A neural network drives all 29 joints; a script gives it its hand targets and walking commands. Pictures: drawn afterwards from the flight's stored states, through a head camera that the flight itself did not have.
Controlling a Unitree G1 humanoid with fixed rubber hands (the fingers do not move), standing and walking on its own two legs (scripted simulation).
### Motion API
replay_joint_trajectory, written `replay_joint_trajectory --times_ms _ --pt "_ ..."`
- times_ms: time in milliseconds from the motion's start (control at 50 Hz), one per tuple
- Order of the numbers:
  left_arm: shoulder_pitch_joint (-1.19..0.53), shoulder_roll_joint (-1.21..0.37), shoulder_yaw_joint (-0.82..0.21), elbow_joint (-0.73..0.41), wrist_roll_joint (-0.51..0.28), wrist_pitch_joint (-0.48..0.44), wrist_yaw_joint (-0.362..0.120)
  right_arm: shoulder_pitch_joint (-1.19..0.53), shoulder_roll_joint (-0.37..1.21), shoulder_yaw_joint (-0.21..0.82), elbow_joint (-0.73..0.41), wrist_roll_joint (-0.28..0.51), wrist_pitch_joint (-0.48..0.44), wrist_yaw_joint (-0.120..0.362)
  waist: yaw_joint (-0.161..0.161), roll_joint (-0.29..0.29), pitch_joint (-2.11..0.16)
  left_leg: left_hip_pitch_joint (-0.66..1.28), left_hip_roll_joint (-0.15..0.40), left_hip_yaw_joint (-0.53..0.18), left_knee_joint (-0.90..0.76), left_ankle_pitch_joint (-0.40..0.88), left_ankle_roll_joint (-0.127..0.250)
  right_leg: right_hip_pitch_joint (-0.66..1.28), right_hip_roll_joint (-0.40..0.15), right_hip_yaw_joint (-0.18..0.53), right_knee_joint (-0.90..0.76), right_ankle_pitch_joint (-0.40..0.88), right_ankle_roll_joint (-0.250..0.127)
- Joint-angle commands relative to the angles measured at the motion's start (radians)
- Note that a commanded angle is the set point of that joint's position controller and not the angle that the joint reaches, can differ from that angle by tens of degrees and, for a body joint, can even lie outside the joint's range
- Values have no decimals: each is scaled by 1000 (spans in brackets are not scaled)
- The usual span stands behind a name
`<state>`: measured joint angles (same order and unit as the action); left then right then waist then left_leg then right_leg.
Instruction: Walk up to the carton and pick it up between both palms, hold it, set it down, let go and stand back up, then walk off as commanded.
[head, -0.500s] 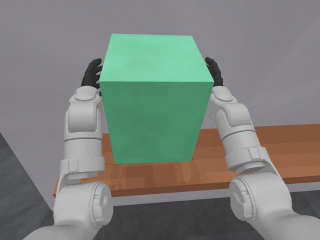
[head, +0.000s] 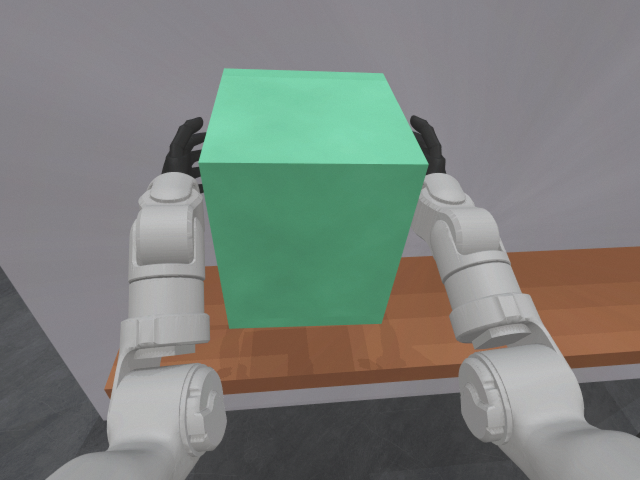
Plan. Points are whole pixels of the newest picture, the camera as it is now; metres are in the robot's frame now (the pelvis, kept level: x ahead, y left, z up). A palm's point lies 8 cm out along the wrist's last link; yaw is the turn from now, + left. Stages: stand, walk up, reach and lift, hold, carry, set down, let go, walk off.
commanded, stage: set down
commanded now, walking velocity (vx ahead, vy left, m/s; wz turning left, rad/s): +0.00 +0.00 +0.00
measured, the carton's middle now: (306, 201) +0.39 +0.02 +0.21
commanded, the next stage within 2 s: none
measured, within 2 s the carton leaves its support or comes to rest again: neither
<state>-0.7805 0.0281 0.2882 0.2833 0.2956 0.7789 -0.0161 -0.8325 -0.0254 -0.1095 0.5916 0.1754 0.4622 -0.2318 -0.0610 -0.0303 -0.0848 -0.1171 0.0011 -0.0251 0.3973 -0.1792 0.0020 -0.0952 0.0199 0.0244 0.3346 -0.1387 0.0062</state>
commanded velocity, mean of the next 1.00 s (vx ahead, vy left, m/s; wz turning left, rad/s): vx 0.00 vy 0.00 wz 0.00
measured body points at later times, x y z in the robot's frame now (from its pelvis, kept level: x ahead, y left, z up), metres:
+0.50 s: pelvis +0.01 -0.01 +0.00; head -0.02 +0.02 +0.45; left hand +0.42 +0.16 +0.22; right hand +0.42 -0.14 +0.22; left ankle +0.03 +0.11 -0.75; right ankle +0.03 -0.12 -0.75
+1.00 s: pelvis +0.02 +0.00 +0.00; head +0.00 +0.04 +0.45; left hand +0.43 +0.17 +0.18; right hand +0.43 -0.13 +0.19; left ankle +0.03 +0.11 -0.75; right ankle +0.03 -0.12 -0.75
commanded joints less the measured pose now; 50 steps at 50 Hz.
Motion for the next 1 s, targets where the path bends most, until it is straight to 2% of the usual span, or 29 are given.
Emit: replay_joint_trajectory --times_ms 0,40,100,160,220,280,340,400,500,580,620,660,720,800,840,880,980 --pt "-698 -669 -431 -111 -188 -51 -136 -854 551 384 -232 209 -36 108 -46 71 -254 96 -39 24 -103 161 -20 196 57 -55 -64 101 12" --pt "-711 -646 -372 -43 -167 -66 -151 -891 541 321 -203 162 -58 118 -38 59 -210 57 -39 30 -126 50 -10 169 49 -64 -76 16 8" --pt "-764 -604 -299 -2 -129 -112 -173 -908 552 242 -149 78 -110 141 -20 50 -208 30 -36 40 -158 -83 1 158 30 -69 -83 -89 4" --pt "-782 -595 -255 51 -93 -174 -188 -932 545 175 -150 -15 -198 166 3 52 -228 25 -32 48 -176 -126 7 170 21 -82 -78 -140 2" --pt "-705 -565 -169 171 -14 -219 -202 -865 523 124 -75 -101 -281 187 40 33 -159 2 -27 66 -216 -190 24 195 19 -99 -80 -200 10" --pt "-628 -532 -130 207 27 -241 -216 -794 497 128 -13 -123 -324 197 68 23 -130 8 -22 81 -236 -161 35 240 24 -106 -82 -175 23" --pt "-580 -536 -141 190 24 -261 -216 -768 492 158 -28 -119 -370 195 78 20 -149 68 -32 93 -209 -45 20 237 25 -111 -98 -113 21" --pt "-573 -557 -185 120 -2 -285 -203 -746 500 196 -60 -101 -411 185 68 18 -231 170 -41 98 -154 123 1 234 26 -118 -109 -17 19" --pt "-617 -603 -355 -57 -96 -351 -166 -678 534 318 -141 -56 -464 160 29 36 -453 313 -42 80 -45 437 -41 296 36 -129 -76 240 24" --pt "-534 -619 -442 -110 -133 -376 -148 -606 540 397 -198 -36 -484 145 7 33 -517 344 -47 65 4 566 -56 342 36 -128 -54 412 31" --pt "-494 -617 -455 -110 -130 -373 -149 -583 524 395 -205 -37 -487 140 -12 29 -477 344 -45 62 9 581 -61 336 39 -131 -51 438 31" --pt "-456 -601 -427 -87 -110 -362 -157 -545 504 376 -181 -48 -479 139 -20 27 -405 337 -46 65 1 551 -60 332 33 -131 -58 431 35" --pt "-432 -579 -378 -41 -79 -344 -174 -523 468 315 -117 -69 -466 142 -36 24 -295 317 -45 70 -30 460 -52 290 30 -135 -86 314 34" --pt "-455 -568 -346 1 -49 -344 -180 -508 451 250 -38 -104 -468 160 -35 45 -220 280 -41 76 -63 360 -50 246 28 -140 -108 174 25" --pt "-472 -562 -325 45 -25 -349 -183 -506 443 200 17 -134 -470 172 -35 71 -179 242 -39 82 -91 256 -51 218 22 -139 -116 79 18" --pt "-486 -563 -319 60 -18 -358 -180 -510 437 169 45 -157 -480 185 -28 94 -175 219 -33 84 -109 208 -57 204 19 -140 -119 30 11" --pt "-560 -606 -357 67 -45 -403 -151 -583 452 150 25 -183 -524 208 -18 121 -251 234 -22 79 -100 224 -72 170 26 -146 -112 18 3"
